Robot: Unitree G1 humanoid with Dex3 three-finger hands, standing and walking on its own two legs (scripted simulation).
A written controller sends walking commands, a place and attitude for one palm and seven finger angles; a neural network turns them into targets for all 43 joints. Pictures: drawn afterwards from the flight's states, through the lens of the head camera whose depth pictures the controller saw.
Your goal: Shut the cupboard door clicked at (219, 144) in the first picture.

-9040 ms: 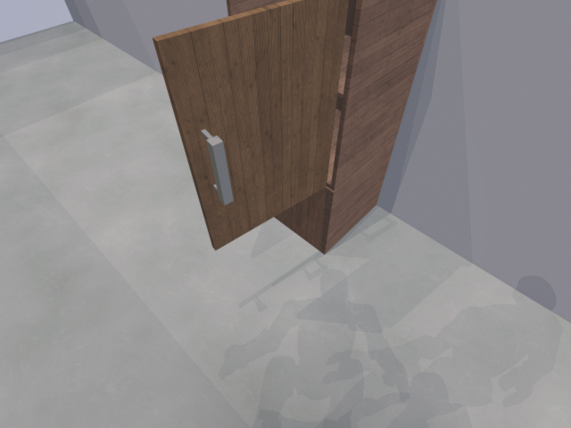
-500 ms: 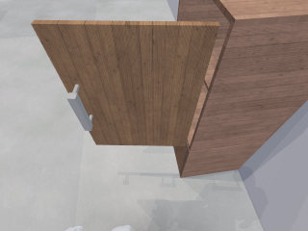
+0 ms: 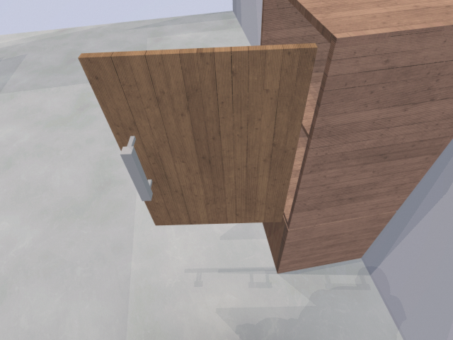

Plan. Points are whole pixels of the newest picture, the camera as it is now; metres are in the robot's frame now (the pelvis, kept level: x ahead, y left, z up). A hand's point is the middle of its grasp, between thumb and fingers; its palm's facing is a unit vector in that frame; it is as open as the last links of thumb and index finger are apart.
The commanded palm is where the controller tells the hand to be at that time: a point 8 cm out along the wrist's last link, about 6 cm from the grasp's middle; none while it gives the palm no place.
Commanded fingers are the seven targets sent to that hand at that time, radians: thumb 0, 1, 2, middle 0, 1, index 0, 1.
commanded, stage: come to a stop and stand still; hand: left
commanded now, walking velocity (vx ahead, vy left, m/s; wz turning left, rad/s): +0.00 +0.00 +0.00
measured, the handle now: (140, 169) +0.49 +0.25 -0.02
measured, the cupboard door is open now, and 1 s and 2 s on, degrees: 81 81 81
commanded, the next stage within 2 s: look again from close up in 1.08 s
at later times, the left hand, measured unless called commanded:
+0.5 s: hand out of the picture +0.03 +0.15 -0.16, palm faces -0.01 -0.97 -0.23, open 7.4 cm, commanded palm none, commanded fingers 0.00 0.90 0.90 -0.20 -0.30 -0.20 -0.30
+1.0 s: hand out of the picture +0.04 +0.13 -0.16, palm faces +0.01 -0.98 -0.22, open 7.4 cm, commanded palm none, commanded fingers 0.00 0.90 0.90 -0.20 -0.30 -0.20 -0.30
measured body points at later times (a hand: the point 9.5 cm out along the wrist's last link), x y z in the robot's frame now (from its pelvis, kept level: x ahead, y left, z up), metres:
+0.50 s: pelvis +0.00 -0.03 +0.01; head +0.02 -0.05 +0.46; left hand +0.03 +0.21 -0.14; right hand +0.01 -0.27 -0.15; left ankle +0.00 +0.08 -0.73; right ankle +0.02 -0.13 -0.73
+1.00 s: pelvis +0.02 -0.06 +0.01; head +0.04 -0.07 +0.46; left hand +0.04 +0.18 -0.14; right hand +0.04 -0.29 -0.15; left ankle +0.00 +0.08 -0.73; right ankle +0.02 -0.13 -0.73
